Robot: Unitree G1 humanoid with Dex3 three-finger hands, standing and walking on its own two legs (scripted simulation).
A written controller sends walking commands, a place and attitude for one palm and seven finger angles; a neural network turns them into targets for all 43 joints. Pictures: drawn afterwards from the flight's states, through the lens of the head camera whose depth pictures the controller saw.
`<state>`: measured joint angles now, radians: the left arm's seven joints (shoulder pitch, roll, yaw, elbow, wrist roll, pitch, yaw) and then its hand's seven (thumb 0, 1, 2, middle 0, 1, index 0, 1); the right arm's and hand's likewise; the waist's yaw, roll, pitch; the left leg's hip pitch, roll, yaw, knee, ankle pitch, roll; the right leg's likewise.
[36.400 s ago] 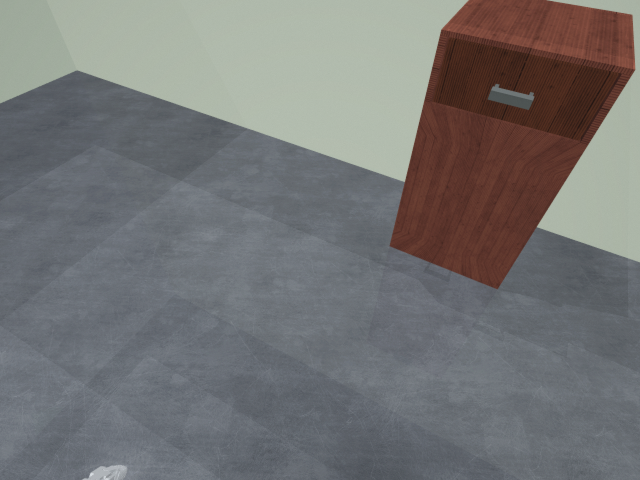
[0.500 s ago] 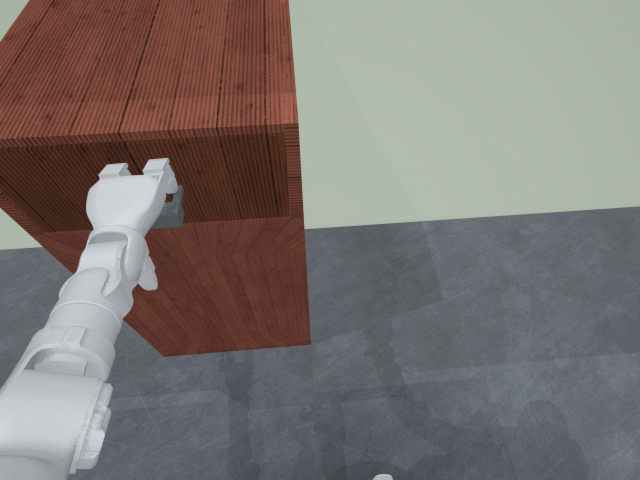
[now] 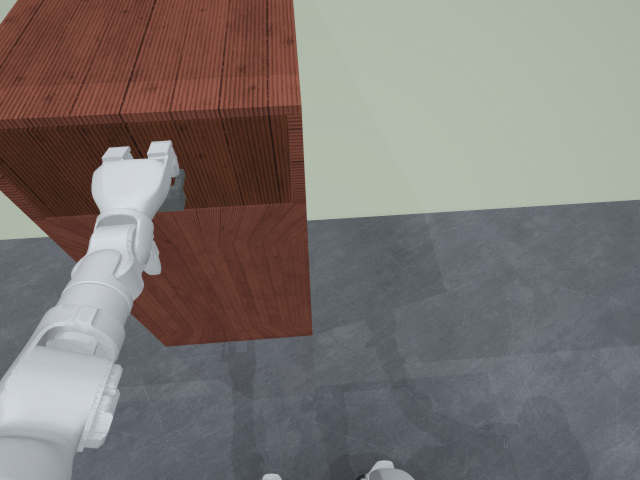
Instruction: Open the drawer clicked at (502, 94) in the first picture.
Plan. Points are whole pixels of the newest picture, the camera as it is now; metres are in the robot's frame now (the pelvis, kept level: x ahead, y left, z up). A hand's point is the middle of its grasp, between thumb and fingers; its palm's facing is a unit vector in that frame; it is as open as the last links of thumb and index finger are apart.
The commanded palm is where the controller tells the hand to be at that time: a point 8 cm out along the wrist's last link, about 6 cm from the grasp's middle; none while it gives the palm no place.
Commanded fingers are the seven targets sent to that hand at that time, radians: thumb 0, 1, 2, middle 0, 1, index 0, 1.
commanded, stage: lower the fingers behind the handle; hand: left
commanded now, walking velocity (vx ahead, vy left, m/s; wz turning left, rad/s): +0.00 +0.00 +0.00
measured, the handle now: (147, 188) +0.50 +0.26 +0.03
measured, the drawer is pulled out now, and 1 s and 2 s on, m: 0.00 0.00 0.00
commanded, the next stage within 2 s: lift the fingers back up to retry in 0.16 s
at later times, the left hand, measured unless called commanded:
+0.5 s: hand (146, 210) +0.46 +0.25 +0.04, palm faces -0.04 +0.01 -1.00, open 14.0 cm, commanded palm +0.43 +0.24 +0.10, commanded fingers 0.00 -0.50 0.30 -0.30 -1.20 -0.30 -1.20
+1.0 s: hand (129, 187) +0.45 +0.25 +0.10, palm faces -0.02 -0.01 -1.00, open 13.8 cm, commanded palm +0.42 +0.24 +0.15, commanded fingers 0.00 -0.50 0.30 -0.30 -1.20 -0.30 -1.20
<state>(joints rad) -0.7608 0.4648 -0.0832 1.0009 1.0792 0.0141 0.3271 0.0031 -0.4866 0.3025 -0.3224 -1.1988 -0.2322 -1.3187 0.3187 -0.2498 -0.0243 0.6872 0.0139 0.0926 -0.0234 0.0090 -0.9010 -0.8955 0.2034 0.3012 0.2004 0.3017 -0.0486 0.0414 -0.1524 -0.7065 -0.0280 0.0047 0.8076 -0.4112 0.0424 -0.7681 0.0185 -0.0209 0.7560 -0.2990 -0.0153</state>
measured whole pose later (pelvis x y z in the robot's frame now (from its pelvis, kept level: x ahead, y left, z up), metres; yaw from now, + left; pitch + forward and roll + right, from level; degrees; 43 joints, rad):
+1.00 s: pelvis +0.03 +0.00 +0.02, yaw +0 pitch +11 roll -1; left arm -0.60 0.45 -0.10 0.72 1.02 0.05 0.16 0.00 -0.49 0.30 -0.32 -1.20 -0.32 -1.20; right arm 0.23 -0.26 -0.03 0.67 0.04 0.12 -0.03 0.01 -0.90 -0.90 0.20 0.30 0.20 0.30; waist 0.00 0.07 -0.12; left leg -0.42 -0.03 0.00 0.60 -0.37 0.04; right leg -0.49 0.02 -0.02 0.58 -0.28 -0.01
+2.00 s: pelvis +0.02 -0.01 +0.02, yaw +0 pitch +13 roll -1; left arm -0.62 0.50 -0.05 0.78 1.02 -0.11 0.16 0.00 -0.49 0.30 -0.32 -1.20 -0.32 -1.20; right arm 0.31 -0.27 -0.06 0.70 0.02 0.08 -0.05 0.01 -0.90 -0.90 0.20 0.30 0.20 0.30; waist -0.02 0.06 -0.10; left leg -0.47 -0.02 0.00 0.62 -0.36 0.03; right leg -0.54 0.03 -0.02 0.59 -0.26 -0.02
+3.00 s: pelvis +0.01 -0.01 +0.02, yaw -1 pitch +13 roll +0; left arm -0.70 0.55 0.01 0.93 1.06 -0.07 0.20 0.00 -0.49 0.30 -0.33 -1.20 -0.32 -1.21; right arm 0.31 -0.27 -0.03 0.69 0.03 0.08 -0.05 0.01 -0.90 -0.90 0.20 0.30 0.20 0.30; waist -0.05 0.05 -0.10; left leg -0.50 -0.02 0.02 0.63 -0.35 0.03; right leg -0.58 0.03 0.00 0.60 -0.25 -0.03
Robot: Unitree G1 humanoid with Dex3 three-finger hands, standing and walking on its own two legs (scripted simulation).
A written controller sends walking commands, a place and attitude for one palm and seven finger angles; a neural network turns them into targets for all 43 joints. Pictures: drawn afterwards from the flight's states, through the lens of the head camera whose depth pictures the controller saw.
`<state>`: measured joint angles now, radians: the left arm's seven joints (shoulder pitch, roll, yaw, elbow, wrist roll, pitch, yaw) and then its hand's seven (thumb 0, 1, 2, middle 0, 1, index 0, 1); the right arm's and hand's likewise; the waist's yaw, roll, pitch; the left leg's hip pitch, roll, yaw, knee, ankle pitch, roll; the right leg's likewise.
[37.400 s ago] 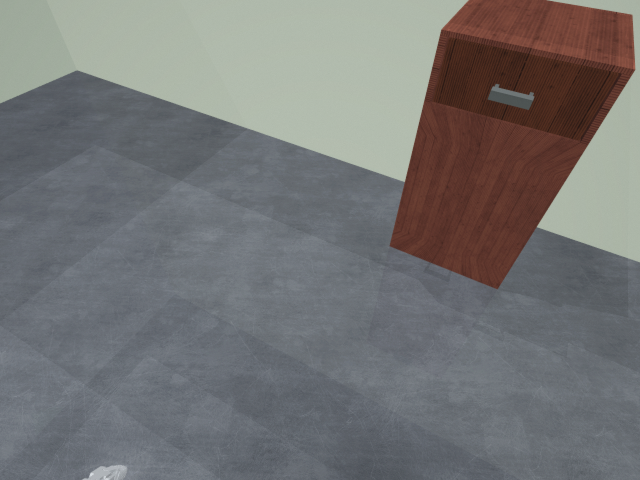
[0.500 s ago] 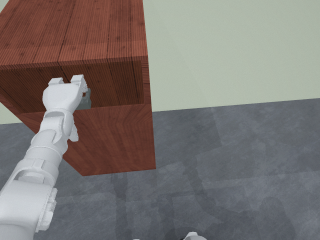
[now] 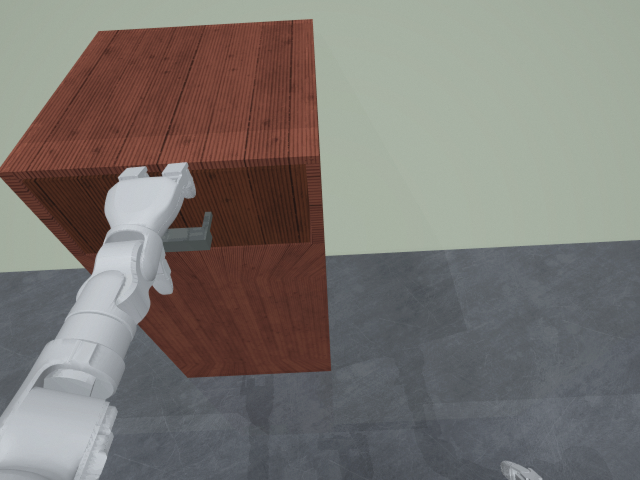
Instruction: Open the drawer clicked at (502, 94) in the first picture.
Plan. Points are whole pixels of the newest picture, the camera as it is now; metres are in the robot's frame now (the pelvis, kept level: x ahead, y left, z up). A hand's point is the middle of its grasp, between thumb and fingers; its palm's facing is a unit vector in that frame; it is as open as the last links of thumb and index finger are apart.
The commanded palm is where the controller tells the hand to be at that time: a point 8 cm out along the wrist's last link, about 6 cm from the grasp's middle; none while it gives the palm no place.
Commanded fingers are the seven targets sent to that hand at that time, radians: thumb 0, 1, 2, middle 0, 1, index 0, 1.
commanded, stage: lift the fingers back up to retry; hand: left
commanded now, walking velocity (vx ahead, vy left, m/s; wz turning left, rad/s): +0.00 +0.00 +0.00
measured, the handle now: (178, 229) +0.47 +0.26 +0.01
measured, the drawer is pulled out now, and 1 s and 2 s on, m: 0.00 0.00 0.00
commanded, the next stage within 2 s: re-aim the fingers above the handle in 0.04 s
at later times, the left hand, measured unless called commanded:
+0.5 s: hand (167, 238) +0.41 +0.23 +0.07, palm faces -0.04 +0.00 -1.00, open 13.8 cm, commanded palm +0.39 +0.23 +0.12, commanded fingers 0.00 -0.50 0.30 -0.30 -1.20 -0.30 -1.20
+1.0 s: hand (174, 234) +0.42 +0.23 +0.06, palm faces -0.05 -0.03 -1.00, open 13.8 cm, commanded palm +0.40 +0.24 +0.12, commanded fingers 0.00 -0.50 0.30 -0.30 -1.20 -0.30 -1.20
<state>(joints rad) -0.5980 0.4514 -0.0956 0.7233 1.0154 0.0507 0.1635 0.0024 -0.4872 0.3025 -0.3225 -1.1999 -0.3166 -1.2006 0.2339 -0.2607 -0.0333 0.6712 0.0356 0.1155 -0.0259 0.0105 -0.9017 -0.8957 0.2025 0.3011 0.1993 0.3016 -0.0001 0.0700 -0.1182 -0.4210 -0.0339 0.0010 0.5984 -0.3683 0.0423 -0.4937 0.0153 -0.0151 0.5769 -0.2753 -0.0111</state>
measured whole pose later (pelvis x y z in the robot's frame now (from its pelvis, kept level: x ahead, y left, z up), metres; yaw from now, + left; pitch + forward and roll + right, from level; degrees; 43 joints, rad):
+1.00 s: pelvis -0.01 -0.01 +0.00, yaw +0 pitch +13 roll -1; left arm -0.62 0.50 -0.05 0.78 1.02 -0.11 0.16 0.00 -0.49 0.30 -0.32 -1.20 -0.32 -1.20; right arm 0.31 -0.27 -0.06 0.70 0.02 0.08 -0.05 0.01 -0.90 -0.90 0.20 0.30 0.20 0.30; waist -0.02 0.06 -0.10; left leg -0.47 -0.02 0.00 0.62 -0.36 0.03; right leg -0.54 0.03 -0.02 0.59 -0.26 -0.02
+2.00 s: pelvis -0.02 -0.01 +0.00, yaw -1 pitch +13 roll +0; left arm -0.70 0.55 0.01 0.93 1.06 -0.07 0.20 0.00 -0.49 0.30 -0.33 -1.20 -0.32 -1.21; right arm 0.31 -0.27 -0.03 0.69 0.03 0.08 -0.05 0.01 -0.90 -0.90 0.20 0.30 0.20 0.30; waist -0.05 0.05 -0.10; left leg -0.50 -0.02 0.02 0.63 -0.35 0.03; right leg -0.58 0.03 0.00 0.60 -0.25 -0.03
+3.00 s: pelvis -0.01 -0.01 -0.01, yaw -1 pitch +16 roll -1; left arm -0.68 0.45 -0.02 0.94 1.09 -0.04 0.35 0.00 -0.49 0.30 -0.34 -1.22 -0.34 -1.25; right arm 0.30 -0.26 -0.05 0.73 0.01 0.09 -0.01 0.01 -0.90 -0.90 0.20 0.30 0.20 0.30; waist -0.04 0.06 -0.13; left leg -0.59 -0.02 0.01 0.71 -0.39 0.04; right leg -0.67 0.03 -0.01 0.68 -0.29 -0.02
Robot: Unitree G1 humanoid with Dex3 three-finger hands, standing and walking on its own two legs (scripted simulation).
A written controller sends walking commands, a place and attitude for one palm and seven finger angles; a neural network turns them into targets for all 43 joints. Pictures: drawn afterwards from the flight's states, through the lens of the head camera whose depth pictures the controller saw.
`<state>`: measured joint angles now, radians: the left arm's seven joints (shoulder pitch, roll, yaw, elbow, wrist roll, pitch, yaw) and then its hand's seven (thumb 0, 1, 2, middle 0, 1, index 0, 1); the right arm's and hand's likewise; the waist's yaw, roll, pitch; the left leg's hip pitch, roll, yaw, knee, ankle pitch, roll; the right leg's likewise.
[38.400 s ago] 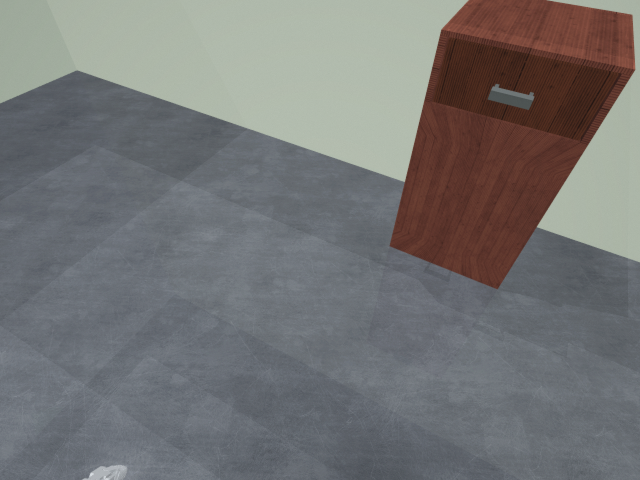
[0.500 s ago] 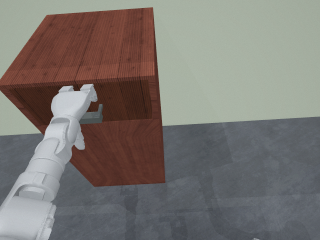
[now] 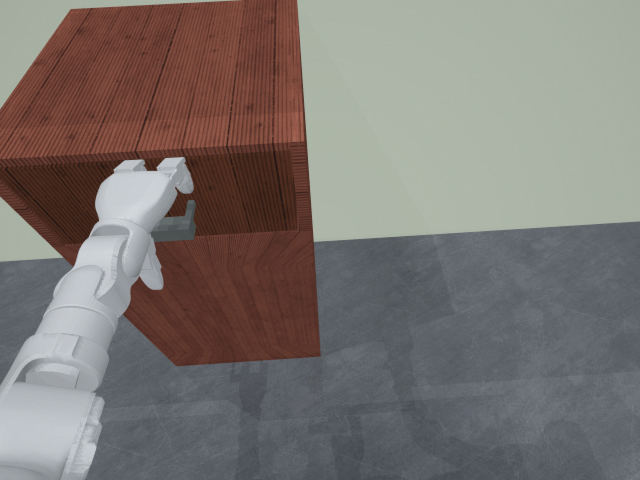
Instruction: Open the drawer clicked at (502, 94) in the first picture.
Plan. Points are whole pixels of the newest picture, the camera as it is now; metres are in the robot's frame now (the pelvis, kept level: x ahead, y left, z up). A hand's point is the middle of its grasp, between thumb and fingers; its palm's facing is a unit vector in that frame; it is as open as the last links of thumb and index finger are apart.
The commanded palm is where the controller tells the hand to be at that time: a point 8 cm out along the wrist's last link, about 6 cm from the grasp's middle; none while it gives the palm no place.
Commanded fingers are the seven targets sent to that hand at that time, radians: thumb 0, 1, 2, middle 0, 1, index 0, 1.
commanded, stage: re-aim the fingers above the handle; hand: left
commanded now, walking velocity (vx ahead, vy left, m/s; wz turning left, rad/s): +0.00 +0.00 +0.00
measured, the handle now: (160, 218) +0.48 +0.27 +0.01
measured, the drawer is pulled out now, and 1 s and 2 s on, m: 0.00 0.00 0.00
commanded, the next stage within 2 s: lower the fingers behind the handle in 1.16 s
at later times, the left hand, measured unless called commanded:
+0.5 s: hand (145, 213) +0.44 +0.25 +0.07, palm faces -0.03 +0.01 -1.00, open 13.6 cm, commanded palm +0.41 +0.27 +0.12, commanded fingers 0.00 -0.50 0.30 -0.30 -1.20 -0.30 -1.20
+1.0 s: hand (137, 220) +0.43 +0.26 +0.06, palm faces -0.05 +0.02 -1.00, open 13.8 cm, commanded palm +0.41 +0.26 +0.12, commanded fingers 0.00 -0.50 0.30 -0.30 -1.20 -0.30 -1.20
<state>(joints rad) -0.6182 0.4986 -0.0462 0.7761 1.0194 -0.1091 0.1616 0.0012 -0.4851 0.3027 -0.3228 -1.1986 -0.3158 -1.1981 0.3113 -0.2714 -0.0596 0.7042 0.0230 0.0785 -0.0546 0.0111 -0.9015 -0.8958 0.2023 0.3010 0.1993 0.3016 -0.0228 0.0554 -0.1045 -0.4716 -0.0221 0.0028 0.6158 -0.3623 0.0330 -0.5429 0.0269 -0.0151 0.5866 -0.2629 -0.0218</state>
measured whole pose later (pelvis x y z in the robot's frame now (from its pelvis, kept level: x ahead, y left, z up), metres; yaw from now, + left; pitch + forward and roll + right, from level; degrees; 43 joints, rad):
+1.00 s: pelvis -0.01 +0.00 +0.00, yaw -1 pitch +13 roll +0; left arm -0.70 0.55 0.01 0.93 1.06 -0.07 0.20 0.00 -0.49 0.30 -0.33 -1.20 -0.32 -1.21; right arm 0.31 -0.27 -0.03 0.69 0.03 0.08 -0.05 0.01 -0.90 -0.90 0.20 0.30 0.20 0.30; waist -0.05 0.05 -0.10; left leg -0.50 -0.02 0.02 0.63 -0.35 0.03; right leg -0.58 0.03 0.00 0.60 -0.25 -0.03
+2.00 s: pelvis -0.01 +0.00 -0.01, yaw +0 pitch +16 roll -1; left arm -0.68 0.45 -0.02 0.94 1.09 -0.04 0.35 0.00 -0.49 0.30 -0.34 -1.22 -0.34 -1.25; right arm 0.30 -0.26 -0.05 0.73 0.01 0.09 -0.01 0.01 -0.90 -0.90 0.20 0.30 0.20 0.30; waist -0.04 0.06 -0.13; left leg -0.59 -0.02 0.01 0.71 -0.39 0.04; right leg -0.67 0.03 -0.01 0.68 -0.29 -0.02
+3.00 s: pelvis -0.03 +0.01 -0.03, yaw +0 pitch +21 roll -2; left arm -0.75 0.51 -0.01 1.03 1.10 -0.09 0.37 0.00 -0.48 0.30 -0.33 -1.22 -0.34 -1.23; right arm 0.35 -0.26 -0.04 0.73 -0.01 0.05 -0.02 0.01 -0.90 -0.90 0.20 0.30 0.20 0.30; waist -0.07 0.05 -0.15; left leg -0.81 -0.03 0.00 0.88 -0.43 0.05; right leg -0.86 0.02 -0.02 0.81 -0.31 -0.01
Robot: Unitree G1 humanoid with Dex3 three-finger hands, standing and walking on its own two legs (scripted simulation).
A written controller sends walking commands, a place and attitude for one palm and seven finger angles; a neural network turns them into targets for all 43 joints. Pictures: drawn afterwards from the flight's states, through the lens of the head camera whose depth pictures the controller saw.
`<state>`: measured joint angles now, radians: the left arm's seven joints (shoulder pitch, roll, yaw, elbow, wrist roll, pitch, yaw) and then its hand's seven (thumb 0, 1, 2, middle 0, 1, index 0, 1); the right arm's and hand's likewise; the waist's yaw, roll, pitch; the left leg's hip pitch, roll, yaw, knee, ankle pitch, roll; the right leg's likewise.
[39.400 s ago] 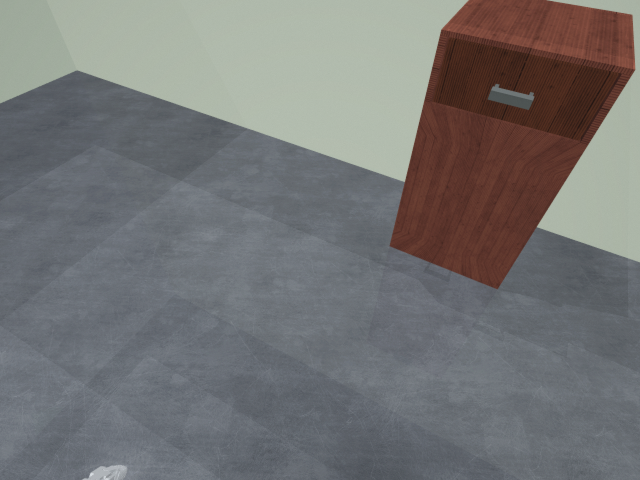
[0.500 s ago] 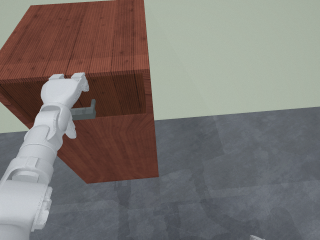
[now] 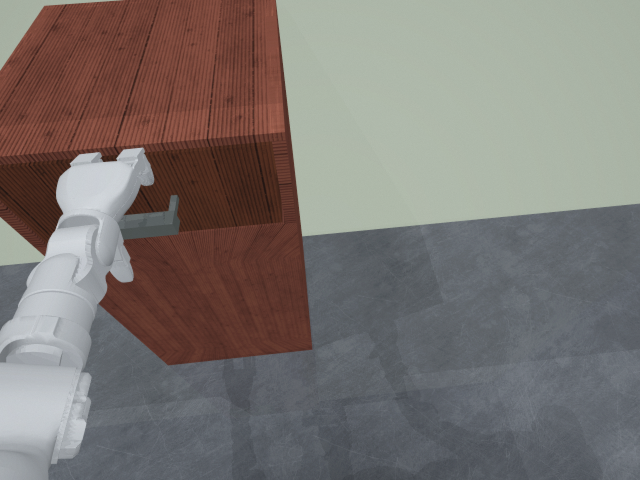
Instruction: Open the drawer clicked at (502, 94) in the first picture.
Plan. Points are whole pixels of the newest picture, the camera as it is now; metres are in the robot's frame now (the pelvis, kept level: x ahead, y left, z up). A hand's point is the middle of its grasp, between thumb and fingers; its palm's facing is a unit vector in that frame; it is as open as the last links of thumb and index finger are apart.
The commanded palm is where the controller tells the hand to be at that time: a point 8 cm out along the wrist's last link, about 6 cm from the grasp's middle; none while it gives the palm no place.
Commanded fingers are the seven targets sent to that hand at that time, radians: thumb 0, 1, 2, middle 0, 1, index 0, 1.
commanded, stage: re-aim the fingers above the handle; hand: left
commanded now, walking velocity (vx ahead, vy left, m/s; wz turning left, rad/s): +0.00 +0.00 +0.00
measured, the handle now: (143, 214) +0.49 +0.28 +0.01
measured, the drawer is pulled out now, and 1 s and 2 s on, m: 0.00 0.00 0.00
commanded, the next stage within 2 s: lower the fingers behind the handle in 0.16 s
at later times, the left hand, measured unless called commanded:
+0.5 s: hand (128, 215) +0.45 +0.27 +0.06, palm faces -0.01 +0.01 -1.00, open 13.6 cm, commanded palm +0.42 +0.26 +0.11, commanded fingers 0.00 -0.50 0.30 -0.30 -1.20 -0.30 -1.20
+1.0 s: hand (147, 228) +0.45 +0.25 +0.03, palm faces +0.00 +0.00 -1.00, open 13.6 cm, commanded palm +0.42 +0.26 +0.07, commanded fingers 0.00 -0.50 0.30 -0.30 -1.20 -0.30 -1.20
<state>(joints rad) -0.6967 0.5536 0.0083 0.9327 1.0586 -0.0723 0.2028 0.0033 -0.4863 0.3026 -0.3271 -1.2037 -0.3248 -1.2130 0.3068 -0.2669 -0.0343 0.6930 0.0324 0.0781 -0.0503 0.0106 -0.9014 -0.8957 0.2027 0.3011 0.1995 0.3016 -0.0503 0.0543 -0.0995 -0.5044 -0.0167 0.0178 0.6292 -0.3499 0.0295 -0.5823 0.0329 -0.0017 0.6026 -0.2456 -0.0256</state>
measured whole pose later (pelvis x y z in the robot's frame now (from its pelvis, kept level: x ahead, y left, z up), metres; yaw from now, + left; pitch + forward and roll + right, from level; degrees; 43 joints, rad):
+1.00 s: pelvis +0.01 +0.01 -0.01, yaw +0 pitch +16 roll -1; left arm -0.68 0.45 -0.02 0.94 1.09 -0.04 0.35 0.00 -0.49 0.30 -0.34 -1.22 -0.34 -1.25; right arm 0.30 -0.26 -0.05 0.73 0.01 0.09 -0.01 0.01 -0.90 -0.90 0.20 0.30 0.20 0.30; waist -0.04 0.06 -0.13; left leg -0.59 -0.02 0.01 0.71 -0.39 0.04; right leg -0.67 0.03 -0.01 0.68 -0.29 -0.02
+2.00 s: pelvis -0.01 +0.02 -0.03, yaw +1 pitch +21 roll -2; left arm -0.75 0.51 -0.01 1.03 1.10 -0.09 0.37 0.00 -0.48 0.30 -0.33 -1.22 -0.34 -1.23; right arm 0.35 -0.26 -0.04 0.73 -0.01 0.05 -0.02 0.01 -0.90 -0.90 0.20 0.30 0.20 0.30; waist -0.07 0.05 -0.15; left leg -0.81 -0.03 0.00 0.88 -0.43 0.05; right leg -0.86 0.02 -0.02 0.81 -0.31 -0.01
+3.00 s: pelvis +0.02 +0.01 -0.02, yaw -1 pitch +18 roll -2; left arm -0.49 0.47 0.02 0.80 1.07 -0.04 0.35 0.01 0.68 0.79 -0.33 -1.35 -0.39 -1.34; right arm 0.30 -0.25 -0.07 0.70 0.00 0.10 0.00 0.01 -0.90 -0.90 0.20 0.30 0.20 0.30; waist -0.05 0.06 -0.16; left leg -0.65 -0.01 0.03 0.78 -0.44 0.04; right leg -0.73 0.04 0.01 0.73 -0.32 -0.01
